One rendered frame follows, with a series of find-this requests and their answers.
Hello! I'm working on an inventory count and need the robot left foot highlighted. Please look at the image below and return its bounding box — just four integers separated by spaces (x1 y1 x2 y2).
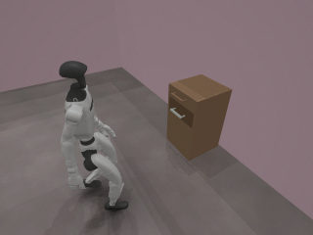
78 179 102 188

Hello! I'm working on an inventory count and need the drawer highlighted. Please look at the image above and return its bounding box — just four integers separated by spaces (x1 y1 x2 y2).
169 97 194 128

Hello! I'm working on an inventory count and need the handle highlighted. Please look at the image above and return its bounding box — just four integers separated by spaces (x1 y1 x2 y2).
170 93 184 103
170 108 185 118

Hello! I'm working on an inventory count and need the robot right upper arm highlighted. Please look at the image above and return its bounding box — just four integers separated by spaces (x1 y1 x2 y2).
61 103 84 148

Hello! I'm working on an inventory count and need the left robot forearm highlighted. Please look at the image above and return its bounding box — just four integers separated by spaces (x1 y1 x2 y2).
94 116 104 129

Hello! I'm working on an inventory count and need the left robot thigh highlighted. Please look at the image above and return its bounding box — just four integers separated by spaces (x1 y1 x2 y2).
94 131 117 165

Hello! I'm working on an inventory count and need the right robot forearm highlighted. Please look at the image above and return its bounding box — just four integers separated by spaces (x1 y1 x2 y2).
62 141 79 176

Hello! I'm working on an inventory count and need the right robot hand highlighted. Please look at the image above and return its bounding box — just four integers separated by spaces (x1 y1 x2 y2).
67 173 86 190

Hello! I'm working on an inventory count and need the left robot hand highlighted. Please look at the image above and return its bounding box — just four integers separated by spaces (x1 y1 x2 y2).
99 124 116 140

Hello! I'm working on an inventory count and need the cabinet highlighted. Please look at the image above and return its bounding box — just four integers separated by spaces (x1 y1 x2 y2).
166 74 232 161

